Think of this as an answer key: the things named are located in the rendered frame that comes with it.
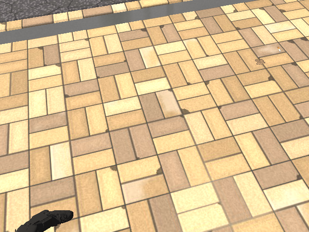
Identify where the left robot hand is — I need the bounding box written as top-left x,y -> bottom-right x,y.
14,210 -> 73,232

